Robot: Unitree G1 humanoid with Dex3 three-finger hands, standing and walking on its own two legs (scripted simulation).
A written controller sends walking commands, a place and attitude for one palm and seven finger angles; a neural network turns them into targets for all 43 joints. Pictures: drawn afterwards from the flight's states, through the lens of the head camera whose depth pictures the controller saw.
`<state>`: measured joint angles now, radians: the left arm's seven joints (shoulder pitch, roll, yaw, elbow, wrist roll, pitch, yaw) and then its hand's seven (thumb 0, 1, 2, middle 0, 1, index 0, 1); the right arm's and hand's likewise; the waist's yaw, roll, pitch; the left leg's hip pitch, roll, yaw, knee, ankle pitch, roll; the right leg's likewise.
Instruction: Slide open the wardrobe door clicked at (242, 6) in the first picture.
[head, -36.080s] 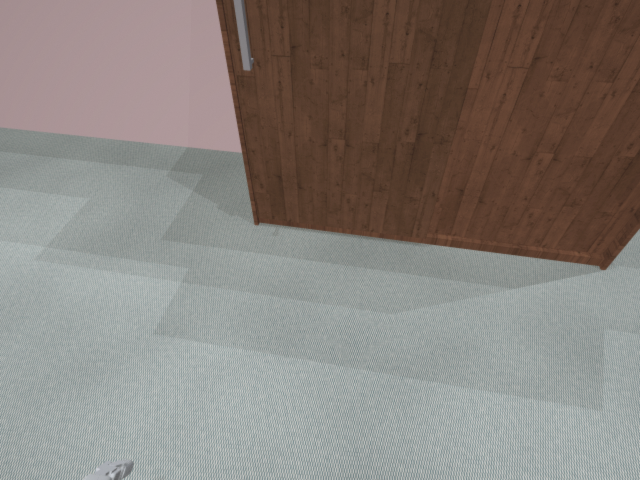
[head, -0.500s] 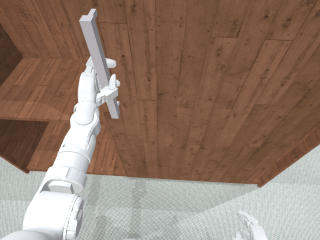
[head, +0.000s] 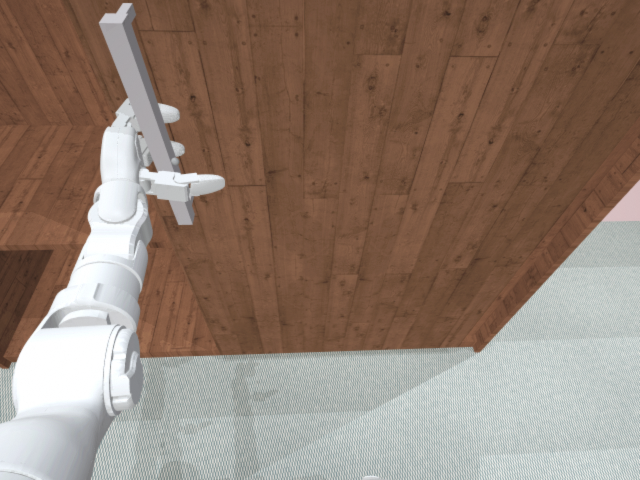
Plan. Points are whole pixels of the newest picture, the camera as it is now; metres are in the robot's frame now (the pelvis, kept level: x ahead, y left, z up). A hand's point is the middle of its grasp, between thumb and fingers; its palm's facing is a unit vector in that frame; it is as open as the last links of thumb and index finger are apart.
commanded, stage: loosen the grip on the handle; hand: left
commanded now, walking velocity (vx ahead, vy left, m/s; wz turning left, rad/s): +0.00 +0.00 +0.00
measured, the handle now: (162, 133) +0.53 +0.20 +0.14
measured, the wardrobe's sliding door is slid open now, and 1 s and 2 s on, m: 0.65 0.65 0.65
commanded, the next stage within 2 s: slip the hand off the handle in 0.22 s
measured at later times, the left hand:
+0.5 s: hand (169, 158) +0.48 +0.19 +0.14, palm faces +0.11 -0.99 -0.12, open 14.0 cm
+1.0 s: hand (101, 168) +0.46 +0.26 +0.14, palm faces +0.15 -0.98 -0.13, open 14.7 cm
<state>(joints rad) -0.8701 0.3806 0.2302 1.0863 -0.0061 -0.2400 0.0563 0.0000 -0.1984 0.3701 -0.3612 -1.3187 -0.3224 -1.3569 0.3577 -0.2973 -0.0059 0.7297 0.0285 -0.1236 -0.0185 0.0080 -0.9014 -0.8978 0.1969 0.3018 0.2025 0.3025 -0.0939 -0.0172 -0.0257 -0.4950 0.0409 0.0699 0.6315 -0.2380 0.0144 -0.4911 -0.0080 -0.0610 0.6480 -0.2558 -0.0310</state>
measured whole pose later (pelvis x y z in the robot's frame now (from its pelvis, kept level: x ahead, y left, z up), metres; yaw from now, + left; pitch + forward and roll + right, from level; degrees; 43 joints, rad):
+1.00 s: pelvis +0.04 +0.03 +0.00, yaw -1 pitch +5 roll -1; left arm -0.62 0.45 0.29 0.81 -0.10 -0.14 -0.15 -0.01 -0.55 0.20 -0.25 -1.15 -0.26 -1.15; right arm 0.35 -0.28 0.03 0.67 0.05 -0.09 -0.07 0.01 -0.90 -0.90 0.20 0.30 0.20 0.30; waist -0.03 0.01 -0.06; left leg -0.44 0.00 0.02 0.64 -0.30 0.03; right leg -0.40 0.00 -0.04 0.59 -0.29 0.00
